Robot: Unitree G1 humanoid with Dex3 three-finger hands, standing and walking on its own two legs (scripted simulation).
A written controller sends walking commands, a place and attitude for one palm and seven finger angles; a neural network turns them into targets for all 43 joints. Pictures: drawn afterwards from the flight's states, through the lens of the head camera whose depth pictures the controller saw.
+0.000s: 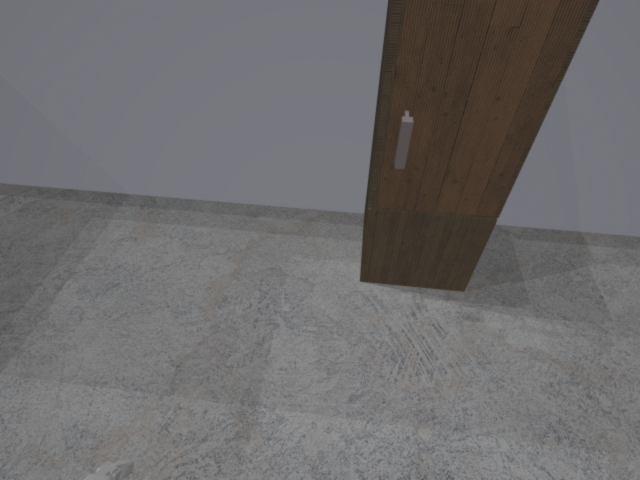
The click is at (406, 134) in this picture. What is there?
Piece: cupboard door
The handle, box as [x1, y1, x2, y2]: [394, 110, 412, 168]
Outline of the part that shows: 408,110 405,110 404,115 401,119 394,161 394,167 396,168 404,168 412,127 412,117 408,116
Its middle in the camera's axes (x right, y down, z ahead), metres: +0.21 -0.26 +1.01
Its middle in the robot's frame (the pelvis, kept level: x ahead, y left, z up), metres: +0.93 -0.17 -0.08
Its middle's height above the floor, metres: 0.69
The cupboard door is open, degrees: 0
